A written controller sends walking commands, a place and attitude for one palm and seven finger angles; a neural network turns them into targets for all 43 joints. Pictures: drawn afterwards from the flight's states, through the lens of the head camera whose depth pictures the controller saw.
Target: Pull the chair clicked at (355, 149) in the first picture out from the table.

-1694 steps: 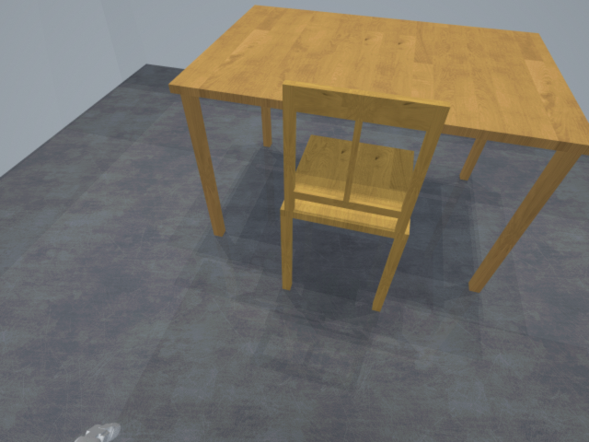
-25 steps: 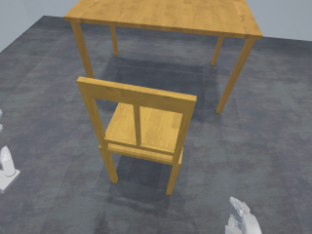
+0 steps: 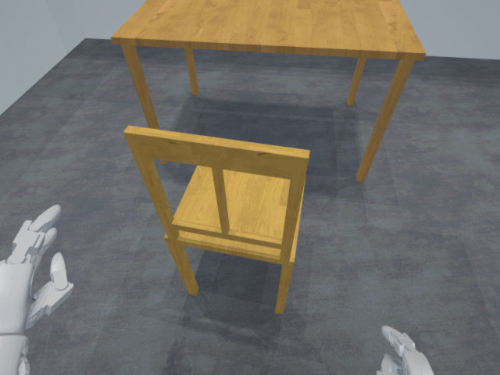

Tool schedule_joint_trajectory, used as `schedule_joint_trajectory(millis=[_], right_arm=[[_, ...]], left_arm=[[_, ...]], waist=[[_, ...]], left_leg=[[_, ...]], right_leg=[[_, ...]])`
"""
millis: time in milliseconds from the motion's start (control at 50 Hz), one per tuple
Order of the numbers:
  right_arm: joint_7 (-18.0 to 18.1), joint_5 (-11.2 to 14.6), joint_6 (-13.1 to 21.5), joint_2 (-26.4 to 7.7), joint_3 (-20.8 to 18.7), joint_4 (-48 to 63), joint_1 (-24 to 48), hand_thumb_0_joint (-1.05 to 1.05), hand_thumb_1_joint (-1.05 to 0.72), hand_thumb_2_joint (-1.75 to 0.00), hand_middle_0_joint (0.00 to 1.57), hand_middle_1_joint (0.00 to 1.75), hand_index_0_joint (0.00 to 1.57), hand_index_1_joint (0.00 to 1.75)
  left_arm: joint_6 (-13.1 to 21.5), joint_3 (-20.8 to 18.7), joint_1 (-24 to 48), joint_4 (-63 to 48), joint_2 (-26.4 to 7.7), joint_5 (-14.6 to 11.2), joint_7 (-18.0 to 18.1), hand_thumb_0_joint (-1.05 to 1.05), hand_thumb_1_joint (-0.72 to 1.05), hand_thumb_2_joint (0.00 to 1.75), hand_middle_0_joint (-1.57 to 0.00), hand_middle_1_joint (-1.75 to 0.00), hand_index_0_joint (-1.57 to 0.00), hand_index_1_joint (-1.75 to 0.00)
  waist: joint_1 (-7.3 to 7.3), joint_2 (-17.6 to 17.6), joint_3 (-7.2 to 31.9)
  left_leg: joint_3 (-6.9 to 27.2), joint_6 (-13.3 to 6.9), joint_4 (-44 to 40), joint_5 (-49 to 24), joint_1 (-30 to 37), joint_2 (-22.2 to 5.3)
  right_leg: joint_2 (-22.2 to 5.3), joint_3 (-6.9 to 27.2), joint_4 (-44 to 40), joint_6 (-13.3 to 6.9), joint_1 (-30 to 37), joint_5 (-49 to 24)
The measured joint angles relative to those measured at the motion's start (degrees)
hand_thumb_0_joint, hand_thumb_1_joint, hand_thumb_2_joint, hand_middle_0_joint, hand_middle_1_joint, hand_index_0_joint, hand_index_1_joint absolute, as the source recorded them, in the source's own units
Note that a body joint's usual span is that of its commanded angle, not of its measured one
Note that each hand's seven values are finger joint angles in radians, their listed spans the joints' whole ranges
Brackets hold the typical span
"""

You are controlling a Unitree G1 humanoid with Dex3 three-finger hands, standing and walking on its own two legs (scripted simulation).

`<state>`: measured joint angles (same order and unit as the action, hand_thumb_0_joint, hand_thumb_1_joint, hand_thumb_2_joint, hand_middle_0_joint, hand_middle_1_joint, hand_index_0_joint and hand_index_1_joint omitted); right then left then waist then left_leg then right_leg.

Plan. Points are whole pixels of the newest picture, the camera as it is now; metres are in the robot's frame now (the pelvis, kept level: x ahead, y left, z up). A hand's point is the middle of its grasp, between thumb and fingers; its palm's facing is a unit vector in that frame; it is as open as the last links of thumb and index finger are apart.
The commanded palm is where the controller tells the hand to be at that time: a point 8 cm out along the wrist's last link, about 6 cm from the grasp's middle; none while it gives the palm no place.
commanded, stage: let the arm hang, fingers relaxed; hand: left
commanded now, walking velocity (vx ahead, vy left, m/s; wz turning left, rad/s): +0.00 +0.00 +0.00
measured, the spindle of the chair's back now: (221, 202) +0.50 +0.10 -0.10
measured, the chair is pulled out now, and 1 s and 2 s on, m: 0.55 0.55 0.55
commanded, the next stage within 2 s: look to check the result in 1.04 s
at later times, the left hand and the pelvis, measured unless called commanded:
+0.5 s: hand out of the picture -0.02 +0.21 -0.17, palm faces -0.01 -0.97 -0.26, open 7.2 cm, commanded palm none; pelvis -0.02 +0.01 +0.00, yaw +0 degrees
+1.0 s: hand out of the picture -0.01 +0.17 -0.17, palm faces +0.01 -0.98 -0.19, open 7.3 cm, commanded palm none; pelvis -0.01 +0.00 +0.00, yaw -1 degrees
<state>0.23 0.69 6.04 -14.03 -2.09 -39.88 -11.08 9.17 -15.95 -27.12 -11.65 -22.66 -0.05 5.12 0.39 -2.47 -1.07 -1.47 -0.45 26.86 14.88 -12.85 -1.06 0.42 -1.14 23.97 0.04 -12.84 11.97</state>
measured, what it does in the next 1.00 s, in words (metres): stands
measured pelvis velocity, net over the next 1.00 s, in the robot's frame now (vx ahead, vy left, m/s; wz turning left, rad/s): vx -0.01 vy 0.00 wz -0.01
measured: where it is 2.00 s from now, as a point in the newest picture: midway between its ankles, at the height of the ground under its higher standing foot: outside the picture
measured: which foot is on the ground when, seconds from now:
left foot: down 0.00-1.00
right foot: down 0.00-1.00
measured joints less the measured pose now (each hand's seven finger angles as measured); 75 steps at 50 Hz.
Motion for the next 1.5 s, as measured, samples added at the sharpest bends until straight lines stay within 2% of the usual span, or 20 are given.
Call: schedule_joint_trajectory(millis=[60,100,160,200,220,280,400,580,820,1500], right_arm=[[-1.1,-1.21,-2.81,-0.83,0.33,-3.7,1.05,0.01,-0.91,-0.9,0.2,0.3,0.2,0.3],[-1.24,-1.74,-4.27,0.09,1.01,-5.23,0.9,0.01,-0.91,-0.9,0.2,0.3,0.2,0.3],[-1.16,-2.05,-5.57,2.65,2.46,-7.41,-0.61,0.01,-0.91,-0.9,0.2,0.3,0.2,0.3],[-1.02,-2.06,-5.94,4.18,3.32,-9.24,-1.95,0.01,-0.91,-0.9,0.2,0.3,0.2,0.3],[-0.86,-2.0,-6.01,4.9,3.51,-10.18,-2.81,0.01,-0.91,-0.9,0.2,0.3,0.2,0.3],[0.13,-1.8,-6.27,4.93,2.75,-12.67,-4.36,0.0,-0.94,-0.9,0.2,0.3,0.2,0.3],[0.46,-1.88,-6.89,3.18,1.47,-15.38,-6.82,0.01,-0.93,-0.9,0.2,0.3,0.2,0.3],[0.21,-1.83,-6.73,4.59,1.91,-18.21,-9.61,0.01,-0.92,-0.9,0.2,0.3,0.2,0.3],[0.89,-1.4,-5.61,7.28,2.57,-20.51,-8.91,0.01,-0.91,-0.9,0.2,0.3,0.2,0.3],[1.42,-1.36,-5.3,7.45,2.25,-21.68,-7.27,0.01,-0.91,-0.9,0.2,0.3,0.2,0.3]], left_arm=[[-6.64,6.97,6.94,21.12,4.69,0.85,-2.41,0.0,0.9,0.9,-0.2,-0.3,-0.2,-0.3],[-9.96,10.57,9.24,33.41,7.88,1.19,-3.11,0.0,0.9,0.9,-0.2,-0.3,-0.2,-0.3],[-12.43,15.03,9.75,46.17,11.75,1.25,-3.83,0.0,0.91,0.9,-0.2,-0.3,-0.19,-0.3],[-12.68,16.95,9.13,51.92,13.9,0.82,-3.98,0.0,0.91,0.9,-0.2,-0.3,-0.19,-0.3],[-11.87,15.69,9.29,53.27,14.45,-0.14,-3.01,-0.02,0.95,0.89,-0.21,-0.3,-0.2,-0.3],[-10.6,15.49,10.27,56.57,12.84,0.21,-2.71,-0.06,1.02,0.89,-0.21,-0.3,-0.21,-0.3],[-10.94,16.34,9.08,63.59,11.13,0.74,-3.46,-0.04,0.98,0.89,-0.21,-0.3,-0.2,-0.3],[-10.95,16.23,7.32,69.03,10.87,0.7,-3.37,-0.01,0.92,0.89,-0.2,-0.3,-0.2,-0.3],[-9.92,17.29,8.87,71.2,15.12,0.56,-2.83,0.0,0.91,0.9,-0.2,-0.3,-0.2,-0.3],[-9.54,16.47,10.24,72.06,14.6,0.36,-2.58,0.01,0.92,0.9,-0.2,-0.3,-0.2,-0.3]], waist=[[0.38,-1.59,1.4],[0.99,-1.08,1.17],[1.52,1.92,-0.19],[1.31,4.0,-1.17],[0.99,4.79,-1.6],[-0.22,5.54,-2.77],[-0.01,2.9,-2.73],[-0.04,0.75,-2.47],[0.07,1.65,-2.08],[0.07,2.04,-2.93]], left_leg=[[0.3,-0.49,3.14,1.38,-2.32,0.91],[0.07,-0.63,3.88,1.77,-2.25,1.37],[-0.3,-0.57,3.19,1.52,-0.66,1.7],[-0.37,-0.43,2.42,1.1,0.28,1.49],[-0.07,-0.32,2.2,0.84,0.37,1.29],[0.36,-0.09,1.45,-0.04,0.69,0.71],[-0.12,-0.5,0.36,-0.96,0.9,0.63],[-0.61,-0.84,-0.91,-1.86,0.37,1.3],[-0.73,-0.55,-1.12,-1.24,1.29,1.17],[-0.67,-0.45,-2.4,-1.32,2.86,1.12]], right_leg=[[-0.98,-0.28,4.27,0.4,-2.65,2.22],[-1.46,-0.02,6.07,0.52,-3.12,3.13],[-1.77,0.39,6.91,0.42,-2.35,3.6],[-1.53,0.45,6.21,0.28,-1.47,3.18],[-1.34,0.13,5.56,0.16,-1.08,2.78],[-0.74,-0.32,3.23,-0.16,0.04,1.15],[-0.62,0.14,0.91,0.1,0.63,-0.74],[-1.26,0.64,1.39,0.28,-0.79,-0.72],[-1.12,0.78,1.91,0.11,-0.29,0.24],[-1.05,0.72,0.69,0.09,1.27,0.19]])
